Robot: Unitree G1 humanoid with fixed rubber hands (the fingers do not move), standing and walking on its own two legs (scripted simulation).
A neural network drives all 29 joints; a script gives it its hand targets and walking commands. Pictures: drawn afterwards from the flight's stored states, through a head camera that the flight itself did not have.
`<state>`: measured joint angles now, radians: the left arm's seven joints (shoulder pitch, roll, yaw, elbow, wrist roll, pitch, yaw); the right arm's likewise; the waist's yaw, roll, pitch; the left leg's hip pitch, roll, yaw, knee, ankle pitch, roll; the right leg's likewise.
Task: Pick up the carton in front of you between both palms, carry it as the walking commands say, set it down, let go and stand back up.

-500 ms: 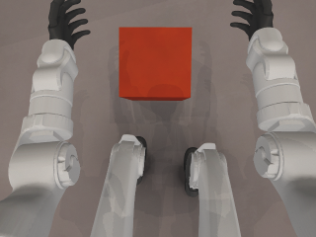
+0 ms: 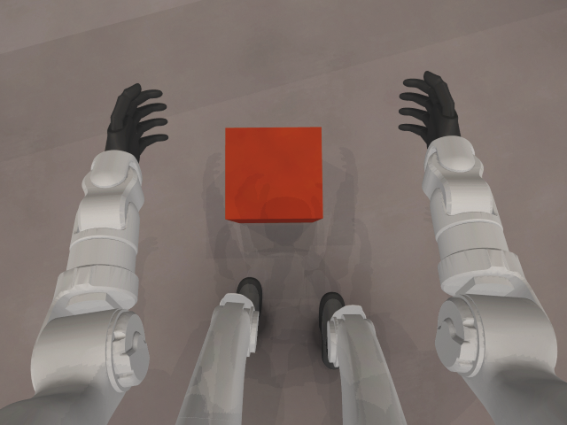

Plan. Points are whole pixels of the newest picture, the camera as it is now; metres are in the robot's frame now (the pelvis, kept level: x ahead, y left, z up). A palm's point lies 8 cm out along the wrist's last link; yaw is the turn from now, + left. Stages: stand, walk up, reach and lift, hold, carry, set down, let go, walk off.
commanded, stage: let go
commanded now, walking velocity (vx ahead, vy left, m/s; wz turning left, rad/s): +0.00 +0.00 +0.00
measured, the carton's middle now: (274, 181) +0.47 +0.06 -0.53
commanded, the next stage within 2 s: stand in 1.16 s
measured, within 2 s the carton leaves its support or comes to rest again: neither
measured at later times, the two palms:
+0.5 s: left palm (48, 289) +0.28 +0.24 +0.02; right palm (540, 275) +0.32 -0.21 +0.01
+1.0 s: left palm (42, 354) +0.23 +0.22 +0.05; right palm out of the picture +0.24 -0.24 +0.05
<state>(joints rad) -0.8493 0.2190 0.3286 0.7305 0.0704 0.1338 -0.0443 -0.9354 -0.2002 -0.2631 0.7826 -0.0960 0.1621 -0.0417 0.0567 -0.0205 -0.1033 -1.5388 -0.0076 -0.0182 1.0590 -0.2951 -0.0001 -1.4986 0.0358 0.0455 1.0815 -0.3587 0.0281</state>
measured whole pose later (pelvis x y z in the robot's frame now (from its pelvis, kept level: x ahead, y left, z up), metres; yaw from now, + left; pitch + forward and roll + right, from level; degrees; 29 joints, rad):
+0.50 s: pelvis +0.06 +0.00 +0.10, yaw +1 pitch +19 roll +0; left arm 0.01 0.19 0.09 0.49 0.00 0.00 -0.07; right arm -0.07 -0.18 -0.12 0.55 -0.04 0.00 0.01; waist 0.04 0.01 -0.05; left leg -0.70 -0.02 -0.02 0.62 -0.26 0.00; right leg -0.65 0.01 0.05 0.63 -0.31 0.02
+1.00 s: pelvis +0.07 -0.02 +0.12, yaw +1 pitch -5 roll +1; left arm 0.21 0.21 0.05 0.41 0.03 0.14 -0.08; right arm 0.21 -0.20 -0.05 0.42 -0.01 0.13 0.07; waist 0.00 -0.02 0.12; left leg -0.10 -0.01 -0.03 0.43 -0.24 -0.02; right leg -0.06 0.02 0.04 0.46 -0.30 -0.01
